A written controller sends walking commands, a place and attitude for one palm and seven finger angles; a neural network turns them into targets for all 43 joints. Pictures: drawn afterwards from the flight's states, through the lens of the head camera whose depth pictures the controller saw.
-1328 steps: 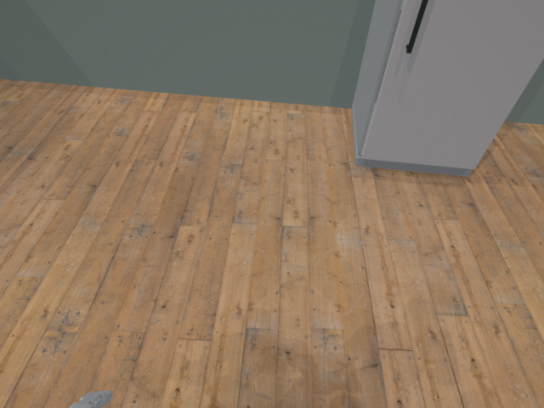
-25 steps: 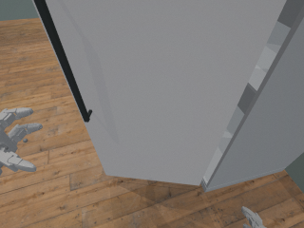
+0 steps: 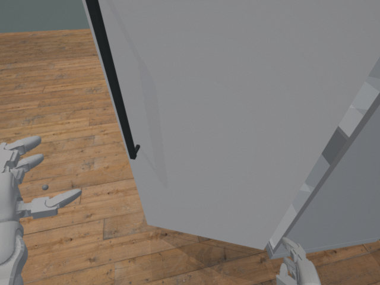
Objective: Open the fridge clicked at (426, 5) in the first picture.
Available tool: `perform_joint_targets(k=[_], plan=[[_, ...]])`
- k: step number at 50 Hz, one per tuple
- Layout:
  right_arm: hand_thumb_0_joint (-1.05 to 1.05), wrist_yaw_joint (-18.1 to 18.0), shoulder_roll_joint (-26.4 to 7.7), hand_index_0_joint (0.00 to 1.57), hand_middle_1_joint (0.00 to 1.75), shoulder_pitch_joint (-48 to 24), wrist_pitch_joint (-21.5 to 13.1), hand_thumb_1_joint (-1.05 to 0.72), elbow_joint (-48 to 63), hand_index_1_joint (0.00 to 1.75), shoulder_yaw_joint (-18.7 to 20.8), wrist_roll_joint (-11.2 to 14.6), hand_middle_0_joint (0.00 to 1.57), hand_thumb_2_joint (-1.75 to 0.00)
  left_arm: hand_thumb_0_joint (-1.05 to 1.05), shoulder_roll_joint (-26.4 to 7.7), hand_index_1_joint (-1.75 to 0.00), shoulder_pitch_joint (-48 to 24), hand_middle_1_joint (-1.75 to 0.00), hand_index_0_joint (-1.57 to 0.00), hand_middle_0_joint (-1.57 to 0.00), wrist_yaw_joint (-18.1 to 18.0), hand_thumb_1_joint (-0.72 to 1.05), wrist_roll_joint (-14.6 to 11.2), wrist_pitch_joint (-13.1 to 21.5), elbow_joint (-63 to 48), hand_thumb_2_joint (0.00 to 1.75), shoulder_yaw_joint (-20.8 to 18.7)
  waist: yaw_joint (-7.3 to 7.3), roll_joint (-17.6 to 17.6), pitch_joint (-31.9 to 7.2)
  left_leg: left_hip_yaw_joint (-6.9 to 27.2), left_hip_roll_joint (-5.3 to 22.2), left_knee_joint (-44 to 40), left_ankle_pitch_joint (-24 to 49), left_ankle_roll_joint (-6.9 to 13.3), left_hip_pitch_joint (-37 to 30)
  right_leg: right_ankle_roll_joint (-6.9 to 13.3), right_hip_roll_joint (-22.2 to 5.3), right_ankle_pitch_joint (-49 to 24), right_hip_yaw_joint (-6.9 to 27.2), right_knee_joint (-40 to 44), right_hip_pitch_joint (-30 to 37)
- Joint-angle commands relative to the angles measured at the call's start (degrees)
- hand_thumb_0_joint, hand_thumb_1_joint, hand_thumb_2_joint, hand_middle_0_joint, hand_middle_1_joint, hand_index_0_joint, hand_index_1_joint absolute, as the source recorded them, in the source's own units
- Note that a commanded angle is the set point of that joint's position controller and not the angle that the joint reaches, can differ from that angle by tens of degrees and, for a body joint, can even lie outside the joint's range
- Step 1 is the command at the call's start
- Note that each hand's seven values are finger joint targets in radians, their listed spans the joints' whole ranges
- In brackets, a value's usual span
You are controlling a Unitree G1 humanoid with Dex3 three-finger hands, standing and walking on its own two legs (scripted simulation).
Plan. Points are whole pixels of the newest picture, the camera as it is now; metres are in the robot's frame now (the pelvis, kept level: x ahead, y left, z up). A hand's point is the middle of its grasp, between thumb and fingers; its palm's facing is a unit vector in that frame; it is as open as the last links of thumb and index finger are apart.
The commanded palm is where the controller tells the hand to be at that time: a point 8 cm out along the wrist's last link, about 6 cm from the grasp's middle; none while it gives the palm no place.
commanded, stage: draw the hand back to the body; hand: left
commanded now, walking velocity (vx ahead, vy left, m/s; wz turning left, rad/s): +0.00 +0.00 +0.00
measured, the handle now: (120, 92) +0.51 +0.26 +0.15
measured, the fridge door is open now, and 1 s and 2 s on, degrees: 69 69 69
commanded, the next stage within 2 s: step back with the hand held close in 0.72 s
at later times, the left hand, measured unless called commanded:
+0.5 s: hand (53, 190) +0.21 +0.26 +0.16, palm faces +0.46 -0.80 -0.39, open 7.7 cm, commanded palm +0.16 +0.29 +0.17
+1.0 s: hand (58, 195) +0.20 +0.25 +0.15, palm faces +0.43 -0.81 -0.41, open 7.4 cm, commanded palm +0.14 +0.29 +0.18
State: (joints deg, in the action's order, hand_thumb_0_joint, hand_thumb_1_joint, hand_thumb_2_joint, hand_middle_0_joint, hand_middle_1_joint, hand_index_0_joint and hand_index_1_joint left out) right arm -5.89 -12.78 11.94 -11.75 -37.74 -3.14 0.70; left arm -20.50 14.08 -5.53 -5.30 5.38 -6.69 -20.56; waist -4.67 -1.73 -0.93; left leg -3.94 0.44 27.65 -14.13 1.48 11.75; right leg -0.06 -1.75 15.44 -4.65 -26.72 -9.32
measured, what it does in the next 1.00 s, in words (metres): stands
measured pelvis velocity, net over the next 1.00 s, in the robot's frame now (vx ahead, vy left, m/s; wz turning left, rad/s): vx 0.00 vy -0.01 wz -0.01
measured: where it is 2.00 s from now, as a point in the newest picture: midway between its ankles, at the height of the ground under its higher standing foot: outside the picture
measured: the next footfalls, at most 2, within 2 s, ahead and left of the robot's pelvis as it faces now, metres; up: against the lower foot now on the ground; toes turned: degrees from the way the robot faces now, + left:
none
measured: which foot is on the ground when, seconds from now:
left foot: down 0.00-1.00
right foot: down 0.00-1.00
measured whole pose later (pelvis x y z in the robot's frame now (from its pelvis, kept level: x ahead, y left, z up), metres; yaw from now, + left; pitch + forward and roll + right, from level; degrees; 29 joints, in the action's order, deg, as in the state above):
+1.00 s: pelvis +0.00 -0.01 +0.00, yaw +0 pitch -2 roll -1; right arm -4.8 -13.6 10.3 -3.2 -35.3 -1.0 0.0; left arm -19.9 25.7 -6.3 -3.3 7.5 -21.0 -20.2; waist -2.4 -3.4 0.4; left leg -3.4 2.7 27.6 -13.7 0.6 12.4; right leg 0.8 0.7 13.0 -5.1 -22.8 -8.3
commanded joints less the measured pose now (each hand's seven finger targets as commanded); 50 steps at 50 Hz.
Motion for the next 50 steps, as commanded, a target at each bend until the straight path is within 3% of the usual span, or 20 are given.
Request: perform_joint_targets(k=[1, 5, 6, 7, 10, 17, 22, 30, 31, 33, 36, 40, 41, 42, 43, 44, 45, 46, 48, 50], plan=[[0.00, -0.37, -7.47, 0.20, 0.30, -5.70, -1.67, -0.90, 8.54, 0.30, 3.40, -0.21, 0.20, -0.90, 0.00, -10.55, -0.64, -9.70, -0.64, -0.22, -0.22, -1.44, 0.32, 1.20, 2.57, -14.25, 0.62, -3.26, 1.55, -4.04, -3.42, 4.29, 1.27, -7.48, 9.21, -0.25, -5.86, 1.34, 1.69, -7.34, 2.30, 4.86, -0.39], [0.00, 0.23, -7.44, 0.20, 0.30, -6.10, -1.07, -0.90, 9.29, 0.30, 3.47, -0.71, 0.20, -0.90, 0.00, -11.58, -0.55, -5.31, -0.55, -0.22, -0.22, -1.48, 0.47, 1.47, 2.18, -19.29, 0.69, -4.45, 0.45, -2.14, -7.25, 3.87, 1.25, -6.69, 17.95, -0.26, -8.64, 1.14, 1.76, -13.04, 2.07, 4.70, 2.81], [0.00, 0.42, -7.03, 0.20, 0.30, -6.19, -0.90, -0.90, 9.49, 0.30, 3.58, -0.77, 0.20, -0.90, 0.00, -10.58, -0.53, -3.16, -0.53, -0.21, -0.21, -1.43, 0.50, 1.29, 1.92, -20.05, 0.71, -3.93, 0.55, -1.51, -6.99, 3.78, 1.40, -6.52, 19.11, -0.27, -8.61, 1.01, 1.65, -13.77, 1.98, 4.59, 3.40], [0.00, 0.56, -7.38, 0.20, 0.30, -6.33, -0.80, -0.90, 9.58, 0.30, 3.70, -0.86, 0.20, -0.90, 0.00, -11.81, -0.51, -0.92, -0.51, -0.21, -0.21, -1.44, 0.54, 1.29, 1.71, -20.78, 0.73, -5.28, -0.04, -2.11, -7.24, 3.72, 1.50, -6.38, 21.16, -0.27, -8.52, 1.06, 1.61, -15.28, 2.10, 4.91, 4.42], [0.00, 0.83, -6.70, 0.20, 0.30, -6.67, 0.27, -0.90, 9.95, 0.30, 3.53, -0.93, 0.20, -0.90, 0.00, -12.49, -0.45, 1.08, -0.45, -0.21, -0.21, -1.28, 0.65, 1.13, 1.49, -23.10, 0.78, -6.77, -0.11, -1.07, -5.99, 2.91, 1.08, -6.23, 21.31, -0.26, -8.24, 0.78, 1.57, -16.77, 2.07, 5.27, 4.48], [0.00, 1.02, -6.06, 0.20, 0.30, -7.22, 1.10, -0.90, 10.58, 0.30, 3.78, -1.04, 0.20, -0.90, 0.00, -11.24, -0.30, 7.29, -0.30, -0.20, -0.20, -0.81, 0.90, 0.72, 1.44, -27.70, 0.90, -6.83, -0.06, -2.97, -3.30, 2.10, 1.10, -6.27, 19.62, -0.05, -7.87, 0.55, 1.35, -17.00, 2.04, 6.59, 4.53], [0.00, 0.62, -6.30, 0.20, 0.30, -6.78, 2.21, -0.90, 10.21, 0.30, 4.14, -0.87, 0.20, -0.90, 0.00, -10.13, -0.30, 7.47, -0.30, -0.20, -0.20, -0.65, 0.90, 0.57, 0.92, -24.31, 0.90, -6.18, 0.53, 0.07, -0.89, 1.62, 1.07, -6.80, 15.93, 0.37, -6.91, 0.25, 1.31, -15.32, 1.97, 7.29, 3.31], [0.00, -0.21, -5.87, 0.20, 0.30, -7.89, 1.99, -0.90, 10.10, 0.30, 3.95, -1.12, 0.20, -0.90, 0.00, -11.74, -0.30, 4.20, -0.30, -0.20, -0.20, -1.41, 0.90, 0.88, 1.96, -26.25, 0.90, -6.73, 0.17, -1.24, -3.34, 1.23, 0.05, -6.69, 12.28, 1.02, -8.44, 0.02, 1.05, -12.79, 2.80, 8.26, 3.30], [0.00, -0.15, -5.56, 0.20, 0.30, -7.90, 1.80, -0.90, 10.01, 0.30, 3.89, -1.02, 0.20, -0.90, 0.00, -10.54, -0.30, 4.00, -0.30, -0.20, -0.20, -1.41, 0.90, 0.92, 2.02, -26.57, 0.90, -5.44, 0.58, -2.19, -1.98, 1.42, 0.17, -6.82, 11.46, 0.84, -8.08, 0.14, 1.04, -11.56, 2.67, 8.19, 3.19], [0.00, -0.32, -5.88, 0.20, 0.30, -8.15, 1.44, -0.90, 9.77, 0.30, 3.84, -1.21, 0.20, -0.90, 0.00, -12.03, -0.30, 4.07, -0.30, -0.20, -0.20, -1.61, 0.90, 0.95, 2.25, -26.48, 0.90, -6.81, 0.20, -1.46, -2.40, 1.30, -0.04, -6.90, 11.37, 1.08, -8.36, 0.04, 0.92, -11.99, 2.92, 8.92, 3.38], [0.00, -0.32, -5.33, 0.20, 0.30, -8.21, 1.52, -0.90, 9.54, 0.30, 3.96, -1.01, 0.20, -0.90, 0.00, -10.54, -0.30, 4.74, -0.30, -0.20, -0.20, -1.47, 0.90, 0.77, 2.31, -25.34, 0.90, -5.75, 0.59, -1.50, -0.35, 1.19, 0.17, -7.07, 9.97, 0.89, -7.94, -0.01, 1.00, -10.00, 2.91, 9.21, 2.54], [0.00, -0.29, -5.60, 0.20, 0.30, -8.40, 1.68, -0.90, 9.42, 0.30, 3.95, -1.07, 0.20, -0.90, 0.00, -11.14, -0.30, 5.12, -0.30, -0.20, -0.20, -1.19, 0.90, 0.57, 2.47, -23.82, 0.90, -6.72, 0.13, -0.35, -0.15, 1.23, 0.14, -7.48, 9.83, 0.97, -7.77, -0.13, 0.97, -9.89, 3.08, 9.77, 2.64], [0.00, -0.26, -5.30, 0.20, 0.30, -8.25, 1.68, -0.90, 9.42, 0.30, 4.01, -0.97, 0.20, -0.90, 0.00, -10.19, -0.30, 5.59, -0.30, -0.20, -0.20, -1.08, 0.90, 0.42, 2.44, -23.39, 0.90, -5.90, 0.50, 0.15, 1.15, 1.33, 0.34, -7.53, 9.39, 0.93, -7.32, -0.15, 0.97, -9.28, 3.03, 9.66, 2.49], [0.00, -0.14, -5.59, 0.20, 0.30, -8.85, 1.29, -0.90, 9.75, 0.30, 4.01, -0.95, 0.20, -0.90, 0.00, -8.68, -0.30, 3.81, -0.30, -0.20, -0.20, -0.77, 0.90, 0.72, 2.72, -26.28, 0.90, -3.29, 0.61, -1.63, 0.19, 1.40, 0.33, -7.51, 9.76, 1.06, -8.24, -0.11, 0.88, -9.81, 3.22, 9.91, 2.73], [0.00, 0.29, -7.46, 0.20, 0.30, -8.94, 2.96, -0.90, 11.32, 0.30, 4.27, -0.61, 0.20, -0.90, 0.00, -16.22, -0.30, -1.61, -0.30, -0.20, -0.20, -1.83, 0.90, 1.60, 4.93, -28.46, 0.90, -10.25, 2.62, 0.68, 3.64, 1.46, 1.74, -3.28, 6.38, 1.84, -3.30, -0.80, -2.56, -13.46, 8.95, 13.25, -3.62], [0.00, 0.35, -6.10, 0.20, 0.30, -8.21, 4.17, -0.90, 10.47, 0.30, 4.18, -0.79, 0.20, -0.90, 0.00, -11.47, -0.30, 3.50, -0.30, -0.20, -0.20, -1.45, 0.90, 1.78, 5.07, -24.04, 0.90, -6.41, 2.94, 4.81, 2.51, 2.10, 1.17, -1.02, 4.56, 1.69, -2.02, -0.56, -4.90, -13.27, 9.49, 13.12, -3.60], [0.00, 0.60, -5.64, 0.20, 0.30, -8.36, 4.90, -0.90, 11.10, 0.30, 4.21, -0.77, 0.20, -0.90, 0.00, -10.70, -0.30, 6.31, -0.30, -0.20, -0.20, -1.43, 0.90, 2.13, 4.86, -23.22, 0.90, -5.60, 2.53, 7.47, 2.54, 1.63, 0.97, 0.46, 4.08, 1.78, -1.79, -0.92, -5.95, -14.82, 10.44, 13.37, -4.64], [0.00, 0.83, -5.62, 0.20, 0.30, -7.75, 5.68, -0.90, 11.34, 0.30, 4.24, -0.67, 0.20, -0.90, 0.00, -10.34, -0.30, 6.94, -0.30, -0.20, -0.20, -1.51, 0.90, 2.34, 4.94, -23.34, 0.90, -5.09, 2.77, 7.95, 1.59, 1.37, 0.74, 1.50, 3.80, 1.63, -0.70, -0.87, -6.79, -15.70, 10.66, 12.97, -4.20], [0.00, 0.66, -5.72, 0.20, 0.30, -7.30, 6.69, -0.90, 11.90, 0.30, 4.46, -0.56, 0.20, -0.90, 0.00, -11.74, -0.30, 8.91, -0.30, -0.20, -0.20, -1.93, 0.90, 2.36, 5.65, -24.88, 0.90, -6.53, 3.00, 5.72, -2.37, 2.03, 1.07, 0.92, 6.05, 1.31, -0.25, 0.14, -7.43, -20.17, 9.43, 9.95, -1.45], [0.00, 0.54, -6.22, 0.20, 0.30, -7.12, 7.66, -0.90, 12.98, 0.30, 4.88, -0.45, 0.20, -0.90, 0.00, -12.53, -0.30, 10.27, -0.30, -0.20, -0.20, -2.38, 0.90, 2.19, 6.23, -28.11, 0.90, -7.37, 3.25, 2.18, -5.18, 2.47, 1.99, -1.00, 10.58, 1.18, -1.77, 0.50, -6.12, -21.29, 8.05, 7.30, -0.78]])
